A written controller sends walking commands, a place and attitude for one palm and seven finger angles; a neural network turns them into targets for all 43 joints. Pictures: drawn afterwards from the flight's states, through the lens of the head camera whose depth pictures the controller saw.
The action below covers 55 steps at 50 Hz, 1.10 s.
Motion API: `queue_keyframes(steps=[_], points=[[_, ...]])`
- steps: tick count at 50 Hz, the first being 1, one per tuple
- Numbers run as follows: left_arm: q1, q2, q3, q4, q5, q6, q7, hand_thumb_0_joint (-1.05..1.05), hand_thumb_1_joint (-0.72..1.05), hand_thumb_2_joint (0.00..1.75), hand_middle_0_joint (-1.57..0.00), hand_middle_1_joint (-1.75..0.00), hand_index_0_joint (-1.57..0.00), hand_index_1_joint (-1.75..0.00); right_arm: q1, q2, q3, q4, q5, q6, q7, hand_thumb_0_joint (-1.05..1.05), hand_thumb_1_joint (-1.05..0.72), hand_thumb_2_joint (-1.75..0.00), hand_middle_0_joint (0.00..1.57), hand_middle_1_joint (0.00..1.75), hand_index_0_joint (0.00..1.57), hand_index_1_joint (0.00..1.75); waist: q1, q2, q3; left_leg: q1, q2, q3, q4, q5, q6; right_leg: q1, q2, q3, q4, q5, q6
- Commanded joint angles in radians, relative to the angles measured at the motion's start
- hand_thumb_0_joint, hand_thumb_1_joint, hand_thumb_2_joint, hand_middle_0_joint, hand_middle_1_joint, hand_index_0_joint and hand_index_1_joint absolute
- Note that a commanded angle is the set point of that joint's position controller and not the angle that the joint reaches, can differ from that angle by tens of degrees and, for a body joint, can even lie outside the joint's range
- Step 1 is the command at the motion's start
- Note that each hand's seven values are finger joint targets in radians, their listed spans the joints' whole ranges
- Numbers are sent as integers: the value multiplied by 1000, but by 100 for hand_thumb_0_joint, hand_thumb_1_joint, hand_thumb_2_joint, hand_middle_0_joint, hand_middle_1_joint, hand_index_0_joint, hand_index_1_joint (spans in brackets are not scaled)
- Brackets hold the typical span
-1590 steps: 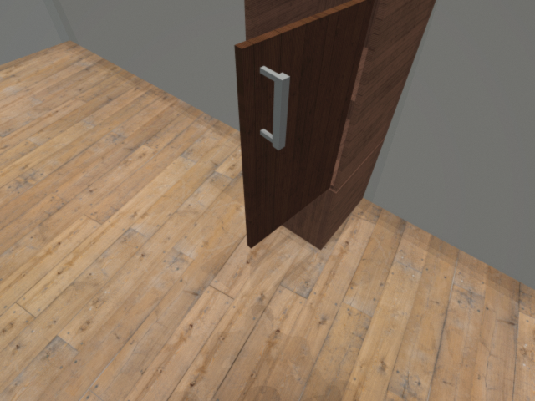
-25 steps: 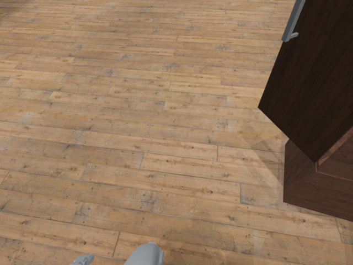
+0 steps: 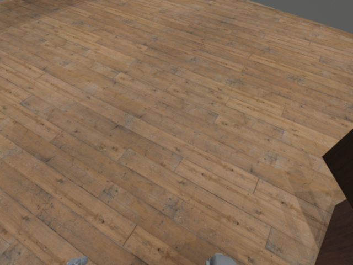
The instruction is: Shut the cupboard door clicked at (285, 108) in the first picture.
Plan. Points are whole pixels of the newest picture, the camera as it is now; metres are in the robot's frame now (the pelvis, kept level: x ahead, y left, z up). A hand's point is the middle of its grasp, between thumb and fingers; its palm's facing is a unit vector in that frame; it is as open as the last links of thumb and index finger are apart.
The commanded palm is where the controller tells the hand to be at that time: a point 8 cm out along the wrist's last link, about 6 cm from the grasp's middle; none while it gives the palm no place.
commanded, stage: walk to a spot facing it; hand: left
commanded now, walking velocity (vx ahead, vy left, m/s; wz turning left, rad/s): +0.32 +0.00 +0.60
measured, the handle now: out of the picture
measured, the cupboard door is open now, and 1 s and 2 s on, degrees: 45 45 45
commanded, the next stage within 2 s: turn to face it in 0.68 s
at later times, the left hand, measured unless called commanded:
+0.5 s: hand out of the picture +0.08 +0.14 -0.18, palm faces +0.40 -0.90 -0.17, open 7.4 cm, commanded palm none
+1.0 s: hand (85, 178) +0.37 +0.30 -0.15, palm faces +0.46 -0.86 -0.21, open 7.4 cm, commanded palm none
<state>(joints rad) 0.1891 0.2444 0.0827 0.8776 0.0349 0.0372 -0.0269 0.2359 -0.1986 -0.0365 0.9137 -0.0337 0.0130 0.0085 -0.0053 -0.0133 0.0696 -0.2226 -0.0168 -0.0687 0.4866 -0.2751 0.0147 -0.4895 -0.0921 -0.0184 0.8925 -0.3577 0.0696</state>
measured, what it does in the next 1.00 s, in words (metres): walks ahead, turning left: right foot, then left foot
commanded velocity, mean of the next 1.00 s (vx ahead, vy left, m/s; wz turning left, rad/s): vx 0.21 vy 0.00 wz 0.28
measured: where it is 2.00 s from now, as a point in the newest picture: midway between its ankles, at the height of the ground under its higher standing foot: (154, 216)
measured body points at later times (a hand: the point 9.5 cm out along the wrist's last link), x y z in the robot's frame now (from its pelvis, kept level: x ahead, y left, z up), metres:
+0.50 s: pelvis +0.16 -0.01 +0.00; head +0.21 +0.02 +0.44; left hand +0.06 +0.19 -0.16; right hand +0.34 -0.21 -0.14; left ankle +0.22 +0.13 -0.70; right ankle +0.09 -0.15 -0.74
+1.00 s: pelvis +0.34 +0.08 +0.00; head +0.36 +0.09 +0.45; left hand +0.34 +0.35 -0.13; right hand +0.46 -0.11 -0.15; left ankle +0.24 +0.13 -0.74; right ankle +0.49 +0.01 -0.71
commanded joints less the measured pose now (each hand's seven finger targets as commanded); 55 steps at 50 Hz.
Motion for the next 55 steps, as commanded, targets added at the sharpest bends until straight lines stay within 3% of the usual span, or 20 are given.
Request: queue_keyframes(steps=[1, 4, 5, 6, 8, 10, 13, 17, 23, 25, 27, 28, 29, 31, 35, 45, 51, 52, 54, 55], points=[[-16, 73, 16, -102, -5, -42, -4, 0, 90, 90, -20, -30, -20, -30, -18, -234, -68, -59, 0, -23, -15, 0, -90, -90, 20, 30, 20, 30, -7, 199, -23, -86, 186, -244, -215, -228, 158, 119, 58, -49, -199, 50, 8], [207, 134, 42, -37, 3, -67, 5, 0, 90, 90, -20, -30, -20, -30, -68, -177, -62, -72, 13, -23, -12, 0, -90, -90, 20, 30, 20, 30, 108, 5, -67, -365, 60, -161, 57, -297, 92, 544, 40, -1, -441, 17, -2], [300, 244, 63, -26, 18, -84, 22, 0, 90, 90, -20, -30, -20, -30, -44, -87, -44, -89, 28, -30, -7, 0, -90, -90, 20, 30, 20, 30, 151, -328, -132, -536, -80, -4, 429, -347, 26, 679, -251, 377, -647, -308, -78], [272, 253, 58, -39, 4, -73, 34, 0, 90, 90, -20, -30, -20, -30, -84, -104, -48, -117, 17, -29, -3, 0, -90, -90, 20, 30, 20, 30, 134, -364, -66, -576, -48, -23, 677, -351, 19, 507, -395, 623, -791, -506, -144], [116, 180, 44, -73, 1, -82, 41, 0, 90, 90, -20, -30, -20, -30, -31, -117, -56, -88, -2, -24, 6, 0, -90, -90, 20, 30, 20, 30, 35, -259, 7, -557, 34, -55, 822, -177, 16, 322, -371, 563, -805, -536, -162], [39, 97, 26, -67, -1, -93, 43, 0, 90, 90, -20, -30, -20, -30, -1, -101, -55, -45, -2, -14, 20, 0, -90, -90, 20, 30, 20, 30, -21, -180, 5, -488, 86, -22, 819, -43, -4, 279, -293, 252, -752, -264, -137], [103, 64, 18, -33, -5, -114, 39, 0, 90, 90, -20, -30, -20, -30, -19, -54, -42, -36, 8, -11, 33, 0, -90, -90, 20, 30, 20, 30, -9, -115, -31, -481, 72, 49, 723, 31, -25, 387, -218, -13, -684, 181, -126], [210, 62, 16, 28, -1, -121, 43, 0, 90, 90, -20, -30, -20, -30, -108, -26, -31, -61, 9, -13, 40, 0, -90, -90, 20, 30, 20, 30, 26, -119, -27, -525, 78, 111, 560, 17, -22, 535, -235, -117, -632, 506, -135], [222, 96, 22, 54, 1, -114, 43, 0, 90, 90, -20, -30, -20, -30, -209, -37, -20, -101, 11, -26, 52, 0, -90, -90, 20, 30, 20, 30, 35, -136, 10, -417, 71, 192, 263, -22, 22, 568, -292, -191, -573, 620, -145], [185, 124, 29, 48, 0, -114, 41, 0, 90, 90, -20, -30, -20, -30, -113, -68, -31, -87, 10, -36, 46, 0, -90, -90, 20, 30, 20, 30, -21, -130, -41, -244, 30, 219, 192, -60, 55, 540, -307, -230, -428, 789, -135], [155, 143, 33, 29, -16, -109, 31, 0, 90, 90, -20, -30, -20, -30, 137, -152, -57, -24, 1, -41, 33, 0, -90, -90, 20, 30, 20, 30, -148, -25, -187, 166, -15, 213, 79, 42, 83, 351, -237, -308, -52, 680, -88], [183, 86, 26, -3, -25, -101, 13, 0, 90, 90, -20, -30, -20, -30, 236, -281, -91, -8, -9, -46, 18, 0, -90, -90, 20, 30, 20, 30, -170, 253, -292, 411, 249, -217, 15, 113, 202, 32, -83, -291, 296, 55, -26], [106, 69, 9, -64, -25, -93, 11, 0, 90, 90, -20, -30, -20, -30, 284, -351, -103, -1, 5, -45, 1, 0, -90, -90, 20, 30, 20, 30, -186, 306, -353, 520, 409, -540, -120, 251, 295, -198, 7, -131, 484, -261, -18], [-9, 68, 16, -107, -20, -93, 24, 0, 90, 90, -20, -30, -20, -30, 190, -307, -91, -21, 10, -44, -12, 0, -90, -90, 20, 30, 20, 30, -130, 57, -189, 270, 412, -429, -173, 110, 266, -220, -57, -17, 517, -137, -36], [117, 40, 19, -13, 6, -54, 14, 0, 90, 90, -20, -30, -20, -30, -12, -171, -43, -55, 8, -72, -23, 0, -90, -90, 20, 30, 20, 30, -5, 138, -70, -38, 240, -187, -225, 85, 174, -87, -74, 19, 346, 53, -6], [-5, -10, -25, -20, -10, -40, 27, 0, 90, 90, -20, -30, -20, -30, 109, -98, -23, 42, 12, -69, -44, 0, -90, -90, 20, 30, 20, 30, -15, 129, -76, 148, 209, -3, -159, 650, 165, -5, 17, -10, -119, 224, -14], [80, 23, -5, 9, -10, -41, 25, 0, 90, 90, -20, -30, -20, -30, 86, -114, -30, 65, 12, -37, -51, 0, -90, -90, 20, 30, 20, 30, 36, 90, -12, 76, 249, 84, 18, 552, 90, 248, 72, -25, -336, 278, -73], [152, 57, 6, 28, -7, -49, 25, 0, 90, 90, -20, -30, -20, -30, 82, -109, -29, 62, 19, -36, -48, 0, -90, -90, 20, 30, 20, 30, 69, 9, -48, 18, 201, 109, 143, 453, 58, 364, 54, 19, -388, 419, -88], [260, 171, 25, 59, -12, -63, 34, 0, 90, 90, -20, -30, -20, -30, 125, -64, -30, 34, 32, -27, -41, 0, -90, -90, 20, 30, 20, 30, 72, -303, -155, -234, -41, 185, 644, -387, -28, 526, -288, 465, -538, 855, -299], [208, 144, 25, 41, -20, -57, 49, 0, 90, 90, -20, -30, -20, -30, 108, -81, -30, 30, 27, -8, -45, 0, -90, -90, 20, 30, 20, 30, 49, -278, -124, -254, 10, 51, 702, -374, -30, 454, -276, 507, -592, 686, -326]])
